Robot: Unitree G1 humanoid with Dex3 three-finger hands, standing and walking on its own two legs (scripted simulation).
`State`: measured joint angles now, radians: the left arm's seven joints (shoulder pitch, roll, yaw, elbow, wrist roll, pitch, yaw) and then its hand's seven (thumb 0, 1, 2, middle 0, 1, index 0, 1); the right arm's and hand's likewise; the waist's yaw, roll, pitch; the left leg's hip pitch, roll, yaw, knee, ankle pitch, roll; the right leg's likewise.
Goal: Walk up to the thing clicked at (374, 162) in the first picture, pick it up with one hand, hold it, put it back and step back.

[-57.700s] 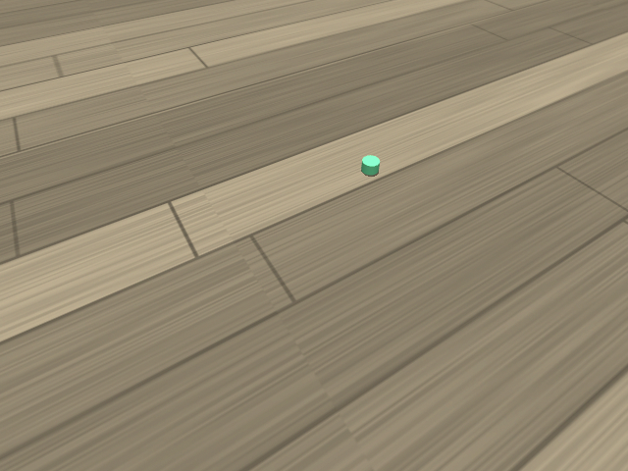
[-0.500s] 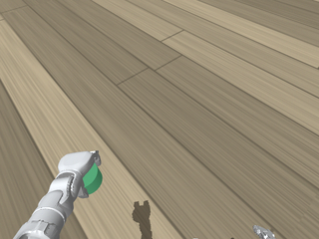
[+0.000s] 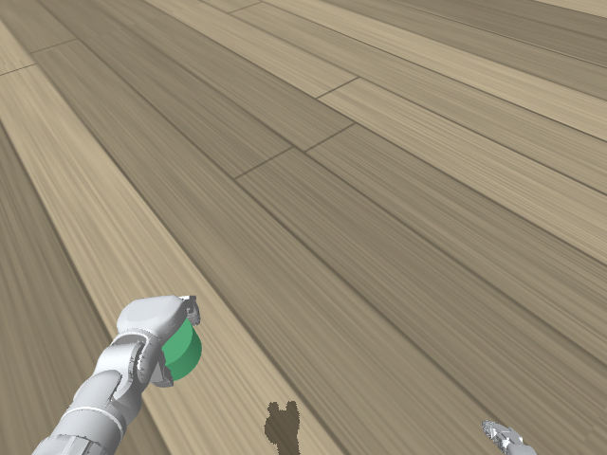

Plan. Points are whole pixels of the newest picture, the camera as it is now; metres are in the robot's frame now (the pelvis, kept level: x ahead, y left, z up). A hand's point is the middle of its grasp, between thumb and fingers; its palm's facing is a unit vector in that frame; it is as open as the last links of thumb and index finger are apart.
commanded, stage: hold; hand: left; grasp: from above
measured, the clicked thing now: (168, 346) +0.31 +0.23 -0.08
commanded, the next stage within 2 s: crouch in 1.20 s
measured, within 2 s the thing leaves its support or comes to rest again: neither
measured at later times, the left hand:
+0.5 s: hand (162, 355) +0.28 +0.21 -0.03, palm faces -0.45 -0.05 -0.89, open 10.8 cm
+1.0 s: hand (161, 345) +0.29 +0.21 -0.03, palm faces -0.47 -0.06 -0.88, open 10.8 cm
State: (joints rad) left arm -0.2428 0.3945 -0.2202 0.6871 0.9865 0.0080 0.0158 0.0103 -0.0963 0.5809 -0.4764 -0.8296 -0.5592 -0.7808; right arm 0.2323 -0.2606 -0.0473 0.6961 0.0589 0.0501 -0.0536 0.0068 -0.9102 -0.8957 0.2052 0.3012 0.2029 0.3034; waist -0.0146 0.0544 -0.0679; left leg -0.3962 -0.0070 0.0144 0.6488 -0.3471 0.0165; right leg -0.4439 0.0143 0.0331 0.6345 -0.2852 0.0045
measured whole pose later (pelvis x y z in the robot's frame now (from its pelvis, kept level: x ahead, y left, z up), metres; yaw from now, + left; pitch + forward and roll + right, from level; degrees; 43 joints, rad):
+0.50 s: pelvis -0.02 -0.01 +0.01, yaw +0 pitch +2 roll +0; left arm -0.24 0.39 -0.23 0.66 0.98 0.01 0.00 0.01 -0.09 0.58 -0.47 -0.84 -0.55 -0.79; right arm 0.19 -0.26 -0.03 0.70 0.06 0.04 -0.07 0.01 -0.92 -0.90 0.20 0.30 0.20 0.30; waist -0.01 0.06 -0.03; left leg -0.31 -0.01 0.02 0.56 -0.28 0.01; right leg -0.37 0.01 0.04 0.56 -0.23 0.00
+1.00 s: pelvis -0.01 +0.00 +0.01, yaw +0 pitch +2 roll +0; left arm -0.24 0.40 -0.23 0.64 0.97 0.01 -0.04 0.01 -0.08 0.57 -0.46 -0.84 -0.54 -0.80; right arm 0.19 -0.26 -0.03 0.69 0.07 0.05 -0.07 0.01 -0.91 -0.90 0.20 0.30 0.20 0.30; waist 0.00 0.06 -0.02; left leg -0.25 -0.01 0.02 0.49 -0.27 0.01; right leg -0.31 0.01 0.04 0.49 -0.21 0.00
